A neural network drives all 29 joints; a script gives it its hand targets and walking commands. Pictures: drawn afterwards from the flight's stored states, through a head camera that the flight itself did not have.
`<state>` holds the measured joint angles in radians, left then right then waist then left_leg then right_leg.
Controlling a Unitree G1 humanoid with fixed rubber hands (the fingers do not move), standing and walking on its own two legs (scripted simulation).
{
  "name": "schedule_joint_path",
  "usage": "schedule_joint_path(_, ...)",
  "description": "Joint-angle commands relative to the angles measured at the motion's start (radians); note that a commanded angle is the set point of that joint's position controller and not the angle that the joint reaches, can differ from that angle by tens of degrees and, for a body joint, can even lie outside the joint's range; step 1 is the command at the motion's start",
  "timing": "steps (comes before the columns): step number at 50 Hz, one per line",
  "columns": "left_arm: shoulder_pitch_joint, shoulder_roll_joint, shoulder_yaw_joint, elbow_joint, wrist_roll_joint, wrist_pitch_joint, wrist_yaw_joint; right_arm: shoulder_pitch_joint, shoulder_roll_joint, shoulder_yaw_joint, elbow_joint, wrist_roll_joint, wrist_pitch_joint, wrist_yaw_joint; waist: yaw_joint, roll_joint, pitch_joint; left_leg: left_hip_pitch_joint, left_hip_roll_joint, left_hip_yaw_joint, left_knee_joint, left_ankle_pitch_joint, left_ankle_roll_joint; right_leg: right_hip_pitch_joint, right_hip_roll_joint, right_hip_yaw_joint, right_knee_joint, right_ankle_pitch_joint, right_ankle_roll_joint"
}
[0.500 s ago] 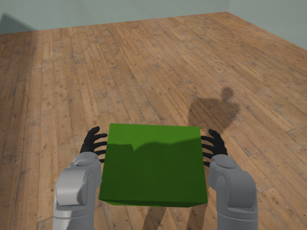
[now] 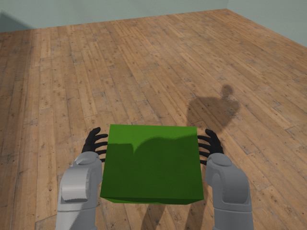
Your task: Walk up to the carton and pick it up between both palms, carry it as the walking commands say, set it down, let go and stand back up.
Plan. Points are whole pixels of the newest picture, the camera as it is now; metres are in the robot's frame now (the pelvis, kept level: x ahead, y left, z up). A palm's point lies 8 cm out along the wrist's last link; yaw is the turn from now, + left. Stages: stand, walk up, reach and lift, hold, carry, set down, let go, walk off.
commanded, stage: carry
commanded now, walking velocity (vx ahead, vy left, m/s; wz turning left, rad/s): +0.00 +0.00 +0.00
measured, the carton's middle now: (151, 168) +0.29 +0.00 -0.01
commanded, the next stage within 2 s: hold in 0.04 s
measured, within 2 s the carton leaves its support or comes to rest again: neither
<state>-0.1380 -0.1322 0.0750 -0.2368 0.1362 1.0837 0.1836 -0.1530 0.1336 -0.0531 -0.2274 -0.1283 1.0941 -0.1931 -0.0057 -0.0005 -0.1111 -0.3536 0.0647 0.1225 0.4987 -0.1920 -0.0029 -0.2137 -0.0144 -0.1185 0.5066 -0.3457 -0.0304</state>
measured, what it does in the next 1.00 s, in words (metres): stands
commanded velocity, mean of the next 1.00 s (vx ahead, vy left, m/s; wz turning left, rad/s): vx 0.00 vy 0.00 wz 0.00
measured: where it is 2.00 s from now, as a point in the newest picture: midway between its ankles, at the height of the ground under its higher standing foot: outside the picture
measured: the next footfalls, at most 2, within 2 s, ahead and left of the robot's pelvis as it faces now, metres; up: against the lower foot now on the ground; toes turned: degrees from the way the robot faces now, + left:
none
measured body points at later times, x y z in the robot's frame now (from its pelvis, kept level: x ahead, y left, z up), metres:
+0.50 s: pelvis -0.02 +0.03 +0.01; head -0.07 +0.04 +0.45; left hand +0.25 +0.20 +0.04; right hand +0.27 -0.11 +0.04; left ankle +0.04 +0.16 -0.74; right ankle -0.05 -0.09 -0.73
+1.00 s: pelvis -0.04 +0.03 +0.01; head -0.10 +0.04 +0.45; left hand +0.28 +0.18 +0.05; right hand +0.27 -0.13 +0.05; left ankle +0.04 +0.16 -0.74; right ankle -0.05 -0.09 -0.74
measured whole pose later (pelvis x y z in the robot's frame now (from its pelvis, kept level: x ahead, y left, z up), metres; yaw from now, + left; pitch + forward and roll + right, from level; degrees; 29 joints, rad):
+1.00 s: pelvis -0.04 +0.03 +0.01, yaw -10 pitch -7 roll +0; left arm -0.36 -0.17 0.39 0.38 0.38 0.74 0.02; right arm -0.43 0.13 -0.28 0.56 -0.33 0.65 0.04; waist 0.09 0.00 -0.02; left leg -0.12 -0.01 -0.09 0.39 -0.14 -0.03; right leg -0.06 0.04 0.13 0.42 -0.24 0.00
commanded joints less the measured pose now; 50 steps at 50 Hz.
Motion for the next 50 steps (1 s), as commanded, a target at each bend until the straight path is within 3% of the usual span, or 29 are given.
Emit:
schedule_joint_path(1,-0.369,-0.843,-0.504,-0.061,-0.3,-0.04,-0.227,-0.372,0.834,0.511,-0.069,0.309,-0.047,0.234,0.001,-0.006,-0.199,0.176,0.068,-0.08,-0.02,0.219,0.055,-0.017,-0.108,0.085,-0.079,0.34,-0.009)
schedule_joint_path(2,-0.37,-0.84,-0.501,-0.055,-0.298,-0.047,-0.229,-0.373,0.832,0.508,-0.061,0.306,-0.054,0.235,0.001,-0.006,-0.199,0.176,0.068,-0.079,-0.02,0.218,0.055,-0.017,-0.108,0.085,-0.078,0.339,-0.009)
schedule_joint_path(3,-0.161,-0.489,-0.15,0.296,0.033,-0.149,-0.245,-0.191,0.481,0.157,0.29,0.011,-0.173,0.249,0.048,-0.013,0.305,0.408,-0.133,-0.135,-0.093,0.142,0.038,-0.16,0.037,0.252,-0.261,0.285,0.025)
schedule_joint_path(4,-0.193,-0.292,-0.096,0.572,-0.006,-0.246,-0.252,-0.215,0.341,0.118,0.577,0.025,-0.26,0.228,0.014,-0.018,0.216,0.386,-0.118,-0.136,-0.088,0.122,0.043,-0.12,0.043,0.245,-0.252,0.204,0.018)
schedule_joint_path(5,-0.195,-0.305,-0.206,0.331,-0.058,-0.337,-0.266,-0.181,0.393,0.196,0.372,0.072,-0.35,0.228,0.019,-0.032,0.062,0.431,-0.128,-0.138,-0.087,0.228,0.048,-0.029,0.054,0.247,-0.231,0.333,0.024)
schedule_joint_path(6,-0.169,-0.359,-0.301,0.184,-0.103,-0.387,-0.274,-0.157,0.456,0.287,0.233,0.117,-0.404,0.229,0.024,-0.032,-0.073,0.481,-0.141,-0.15,-0.085,0.388,0.049,0.055,0.059,0.258,-0.193,0.595,0.036)
schedule_joint_path(7,-0.2,-0.399,-0.342,0.137,-0.123,-0.416,-0.281,-0.196,0.513,0.366,0.174,0.14,-0.433,0.233,0.067,-0.019,-0.173,0.479,-0.141,-0.164,-0.09,0.486,0.049,0.172,0.061,0.267,-0.18,0.763,0.046)
schedule_joint_path(9,-0.259,-0.434,-0.364,0.015,-0.158,-0.464,-0.284,-0.303,0.615,0.517,0.04,0.193,-0.484,0.239,0.171,-0.055,-0.356,0.437,-0.147,-0.171,-0.077,0.592,0.075,0.31,0.063,0.285,-0.126,0.908,0.077)
schedule_joint_path(10,-0.244,-0.449,-0.382,-0.013,-0.171,-0.474,-0.284,-0.291,0.633,0.56,0.033,0.198,-0.499,0.241,0.185,-0.044,-0.382,0.41,-0.148,-0.177,-0.086,0.606,0.071,0.354,0.059,0.285,-0.119,0.938,0.081)
schedule_joint_path(12,-0.231,-0.479,-0.429,-0.003,-0.186,-0.467,-0.301,-0.224,0.643,0.565,0.108,0.178,-0.5,0.245,0.157,-0.005,-0.315,0.389,-0.155,-0.2,-0.114,0.526,0.062,0.327,0.062,0.264,-0.15,0.795,0.07)
schedule_joint_path(15,-0.233,-0.492,-0.431,0.099,-0.181,-0.422,-0.313,-0.215,0.615,0.53,0.242,0.15,-0.471,0.267,0.149,0.001,-0.093,0.413,-0.142,-0.215,-0.135,0.356,0.058,0.148,0.088,0.235,-0.229,0.406,0.032)
schedule_joint_path(19,-0.281,-0.559,-0.408,0.194,-0.172,-0.379,-0.326,-0.292,0.653,0.486,0.308,0.14,-0.44,0.291,0.13,-0.042,0.003,0.38,-0.151,-0.204,-0.139,0.218,0.057,0.087,0.095,0.239,-0.243,0.247,0.027)
schedule_joint_path(23,-0.431,-0.717,-0.419,0.26,-0.174,-0.35,-0.349,-0.411,0.735,0.436,0.42,0.125,-0.433,0.343,0.105,0.02,0.019,0.366,-0.143,-0.21,-0.147,0.086,0.028,0.042,0.113,0.212,-0.22,0.095,-0.017)
schedule_joint_path(29,-0.59,-0.967,-0.442,0.405,-0.168,-0.335,-0.389,-0.615,0.867,0.383,0.547,0.127,-0.442,0.438,0.095,0.086,-0.047,0.346,-0.114,-0.238,-0.166,0.006,-0.007,0.041,0.121,0.204,-0.185,0.075,-0.034)
schedule_joint_path(36,-0.692,-1.036,-0.359,0.545,-0.13,-0.338,-0.416,-0.748,0.9,0.29,0.677,0.101,-0.442,0.507,0.105,0.069,-0.063,0.34,-0.102,-0.242,-0.194,-0.062,-0.017,0.042,0.114,0.216,-0.203,0.045,-0.033)
schedule_joint_path(40,-0.739,-1.017,-0.308,0.582,-0.115,-0.345,-0.427,-0.786,0.927,0.253,0.734,0.092,-0.442,0.522,0.111,0.038,-0.064,0.346,-0.114,-0.22,-0.186,-0.053,-0.015,0.026,0.102,0.226,-0.227,0.024,-0.03)
schedule_joint_path(41,-0.753,-0.996,-0.285,0.555,-0.085,-0.338,-0.419,-0.789,0.967,0.292,0.72,0.133,-0.46,0.533,0.088,0.089,-0.049,0.421,-0.116,-0.186,-0.19,-0.051,-0.015,-0.029,0.096,0.209,-0.24,-0.042,-0.034)
schedule_joint_path(45,-0.775,-0.935,-0.201,0.654,-0.052,-0.346,-0.433,-0.808,0.947,0.223,0.786,0.082,-0.469,0.525,0.097,0.023,-0.015,0.409,-0.135,-0.159,-0.164,-0.057,-0.002,-0.058,0.083,0.215,-0.265,-0.106,-0.031)
schedule_joint_path(50,-0.759,-0.918,-0.158,0.689,-0.034,-0.386,-0.439,-0.812,0.929,0.188,0.794,0.048,-0.501,0.505,0.114,-0.014,-0.023,0.398,-0.136,-0.149,-0.153,-0.004,0.002,-0.068,0.086,0.208,-0.238,-0.042,-0.018)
